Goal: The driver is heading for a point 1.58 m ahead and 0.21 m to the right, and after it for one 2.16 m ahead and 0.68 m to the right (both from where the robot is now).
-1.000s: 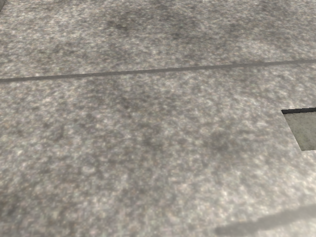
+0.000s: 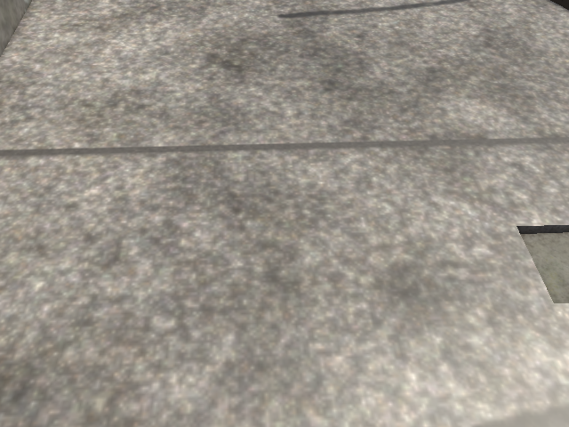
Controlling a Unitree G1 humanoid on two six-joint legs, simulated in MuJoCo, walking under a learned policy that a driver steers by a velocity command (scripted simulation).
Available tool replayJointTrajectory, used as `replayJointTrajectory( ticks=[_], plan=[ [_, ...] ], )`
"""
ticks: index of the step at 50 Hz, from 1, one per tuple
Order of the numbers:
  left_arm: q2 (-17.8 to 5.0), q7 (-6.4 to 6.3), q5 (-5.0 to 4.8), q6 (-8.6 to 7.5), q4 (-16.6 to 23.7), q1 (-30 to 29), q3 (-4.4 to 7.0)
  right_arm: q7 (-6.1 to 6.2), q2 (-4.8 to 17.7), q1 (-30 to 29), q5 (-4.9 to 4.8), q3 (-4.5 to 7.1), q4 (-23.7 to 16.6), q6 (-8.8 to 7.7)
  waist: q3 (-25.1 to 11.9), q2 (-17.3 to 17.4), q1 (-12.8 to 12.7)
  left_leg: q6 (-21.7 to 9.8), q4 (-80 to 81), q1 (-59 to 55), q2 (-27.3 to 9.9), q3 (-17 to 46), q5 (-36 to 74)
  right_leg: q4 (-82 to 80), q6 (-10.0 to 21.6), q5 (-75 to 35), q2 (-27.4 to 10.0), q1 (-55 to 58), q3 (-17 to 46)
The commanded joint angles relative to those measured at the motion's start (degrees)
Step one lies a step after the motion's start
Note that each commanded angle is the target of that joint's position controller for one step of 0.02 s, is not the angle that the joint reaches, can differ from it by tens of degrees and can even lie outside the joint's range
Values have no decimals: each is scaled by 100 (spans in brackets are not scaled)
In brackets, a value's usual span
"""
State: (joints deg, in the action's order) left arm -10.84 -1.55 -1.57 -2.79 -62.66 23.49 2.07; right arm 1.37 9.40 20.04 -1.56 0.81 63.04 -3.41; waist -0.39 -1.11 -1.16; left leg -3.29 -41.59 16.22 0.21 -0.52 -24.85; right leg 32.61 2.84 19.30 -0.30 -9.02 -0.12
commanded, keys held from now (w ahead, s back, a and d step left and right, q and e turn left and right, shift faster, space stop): w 1.00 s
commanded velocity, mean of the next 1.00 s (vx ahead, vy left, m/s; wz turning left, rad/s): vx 0.45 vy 0.00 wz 0.00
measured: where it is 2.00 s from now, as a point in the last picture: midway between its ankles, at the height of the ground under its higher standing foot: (288, 350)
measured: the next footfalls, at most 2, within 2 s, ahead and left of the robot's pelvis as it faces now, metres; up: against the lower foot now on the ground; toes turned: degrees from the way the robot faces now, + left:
right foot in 0.52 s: +0.42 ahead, -0.10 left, +0.00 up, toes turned -2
left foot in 1.08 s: +0.73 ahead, +0.13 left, +0.00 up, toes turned +3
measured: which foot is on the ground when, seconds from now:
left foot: down 0.00-0.52, up 0.54-1.00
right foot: down 0.00-0.06, up 0.08-0.50, down 0.52-1.00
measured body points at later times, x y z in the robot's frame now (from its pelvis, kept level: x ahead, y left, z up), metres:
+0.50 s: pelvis +0.22 +0.00 -0.01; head +0.25 +0.01 +0.43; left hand +0.46 +0.21 -0.11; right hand +0.08 -0.23 -0.14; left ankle +0.00 +0.11 -0.73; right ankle +0.39 -0.10 -0.72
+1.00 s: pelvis +0.50 +0.00 +0.00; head +0.52 +0.00 +0.45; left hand +0.45 +0.26 -0.14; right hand +0.69 -0.23 -0.10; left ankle +0.68 +0.14 -0.70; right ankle +0.38 -0.10 -0.74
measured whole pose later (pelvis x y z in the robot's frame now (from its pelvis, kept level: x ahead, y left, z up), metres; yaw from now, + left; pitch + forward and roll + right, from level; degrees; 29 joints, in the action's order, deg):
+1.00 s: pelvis +0.50 +0.00 +0.00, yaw +0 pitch +2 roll -2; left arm -13.9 0.0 -0.9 -4.8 -58.9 22.8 2.2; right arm -0.9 13.3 2.6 -1.2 2.6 49.0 -5.1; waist 0.3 1.8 -4.9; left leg -1.2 -32.6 35.9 -5.5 0.6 3.0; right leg 11.3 2.3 15.9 3.6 2.4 -2.5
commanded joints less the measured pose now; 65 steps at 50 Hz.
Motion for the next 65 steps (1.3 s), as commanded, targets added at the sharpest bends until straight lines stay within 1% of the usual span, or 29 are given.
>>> replayJointTrajectory(
  ticks=[1,2,3,4,5,7,10,16,22,24,26,27,28,29,30,31,32,34,40,49,52,54,55,56,57,58,60,62,65],
  plan=[
    [-940,43,-83,-106,372,-357,164,-113,243,142,-56,67,-254,-308,1192,-604,369,-224,1230,-137,-107,-169,313,-1790,811,1379,-1323,-1166,1745],
    [-935,54,-98,-82,436,-460,168,-122,337,648,-17,145,-2,-295,959,-390,515,-110,1495,-1108,138,-270,924,-1327,631,835,-918,-1553,1247],
    [-818,65,-76,-110,525,-650,129,-123,569,1344,25,252,195,-264,693,172,770,-173,1806,-1832,-248,412,930,-174,399,169,-504,-1966,651],
    [-454,62,-60,-201,705,-771,40,-133,1213,2131,29,425,265,-271,378,1740,979,-710,2807,-2510,-1471,2512,520,1976,42,133,175,-2808,-283],
    [-300,67,-63,-293,793,-716,-3,-201,1261,2156,124,378,211,-347,327,1780,831,-1213,3223,-2471,-2213,4145,329,3222,55,1097,281,-3414,270],
    [-487,144,-128,-387,777,-652,32,-220,745,1145,85,223,-97,-421,781,670,369,-985,3108,-2127,-1949,2978,784,3877,228,187,-311,-3852,595],
    [-759,195,-1,-408,815,-939,196,-232,467,965,134,100,-185,-297,613,560,284,-549,3150,-2114,-1268,1429,2626,3220,194,-749,-596,-3654,223],
    [-304,275,22,-312,1400,-2404,19,-18,875,1180,194,125,-303,-170,897,507,491,-634,3488,-1441,-1059,715,3257,1070,-141,-1714,-409,-3360,-212],
    [-562,410,-34,-355,1779,-3079,-4,18,1052,1310,61,229,-256,-183,977,639,373,-587,3436,-1803,-1339,467,3628,-138,141,-2104,-182,-2657,-221],
    [-833,420,-17,-389,1704,-2591,118,14,1197,1116,106,290,-320,-135,452,791,5,-449,2690,-2199,-1389,352,5433,-159,331,-1821,77,-1865,-334],
    [-1261,353,-35,-356,1186,-827,357,-16,1189,858,172,280,-439,-50,-621,847,-853,-186,590,-1627,-1042,83,6399,-141,630,-1828,208,409,-343],
    [-1725,287,50,-302,978,181,462,-50,941,918,274,179,-588,-70,-1443,0,-1037,-28,-1370,-189,-588,-86,4086,-118,1006,-1464,-1056,2187,1223],
    [-1831,367,152,-309,897,333,439,-147,-10,1815,153,-53,-496,-196,-2368,-1541,-454,233,-3309,1660,470,468,-667,-1099,1968,-194,-2336,3623,4188],
    [-1297,377,94,-329,905,-35,311,-170,611,1291,-13,82,-527,-352,-1721,-914,-573,61,-3887,2236,140,970,-617,-1633,1628,288,-2033,3041,4306],
    [-1058,368,59,-355,1012,-646,239,-166,934,609,-143,171,-771,-427,-770,-618,-420,-24,-3832,2518,-144,731,-86,-1758,1368,-94,-1879,2055,3322],
    [-945,391,84,-393,1134,-1184,186,-105,1001,264,-111,198,-859,-447,-385,39,-199,-31,-3556,2190,-458,620,477,-1919,1231,-912,-1711,1055,2612],
    [-799,426,153,-422,1156,-1410,142,-54,1002,160,-21,268,-867,-403,-187,166,-3,-23,-3288,1861,-636,561,746,-2046,1149,-1463,-1498,343,2056],
    [-643,447,200,-441,1030,-1383,90,-32,723,470,12,276,-833,-245,-138,-142,283,-19,-2887,1346,-840,576,927,-2367,1134,-1553,-1229,-270,1486],
    [-1045,211,172,-396,778,-696,147,-9,812,-801,122,349,-1332,-153,369,-97,101,270,-1179,2397,-992,383,2193,-2779,1155,-1729,-1143,-229,919],
    [-1203,127,49,-209,473,237,187,-278,731,-2417,19,218,-1903,-275,602,-168,-380,185,1038,2283,-534,77,2746,-2336,861,-1984,-1312,991,530],
    [-1331,103,42,-125,487,94,247,-353,969,-2102,11,289,-1934,-336,366,-342,-61,-53,1300,1623,-330,-38,2131,-1759,699,-3077,-1479,1355,545],
    [-1198,105,93,-78,594,-121,187,-307,1437,-530,33,534,-1483,-348,-614,-293,715,-372,1356,-609,-122,-183,2202,57,420,-4387,-998,840,135],
    [-964,102,223,-99,766,-33,76,-245,1940,562,112,655,-1285,-320,-1562,523,990,-780,1266,-2411,-1352,1281,2246,2038,202,-2603,-573,-434,-175],
    [-174,161,131,-233,712,720,-125,-304,2173,624,199,670,-1195,-301,-2170,2042,506,-1663,2095,-3928,-2452,3954,1859,3733,-109,1244,495,-2508,138],
    [-900,170,12,-354,647,371,25,-315,1552,383,172,499,-1288,-310,-1794,1248,640,-1420,2248,-3567,-2262,3790,2332,4339,-47,1408,178,-2969,811],
    [-1151,171,-69,-410,772,-101,98,-302,1317,-182,173,413,-1412,-318,-1070,920,527,-1205,2167,-2735,-2109,2702,3625,4393,-21,991,-46,-3075,681],
    [-1039,77,50,-334,787,-418,150,-345,1066,-869,185,324,-1505,-317,-489,226,167,-1005,2318,-1343,-1638,1394,5230,3792,-167,419,-455,-2543,430],
    [-751,58,73,-163,735,-200,139,-352,888,-916,271,258,-1385,-335,-452,465,-88,-938,2552,-739,-1380,881,5716,3321,-219,102,-558,-1916,382],
    [-591,19,134,-41,811,-321,124,-249,1046,-942,303,260,-1230,-327,-441,559,-244,-1019,2641,-439,-1220,367,6258,2319,-350,-419,-515,-1720,283]
  ],
)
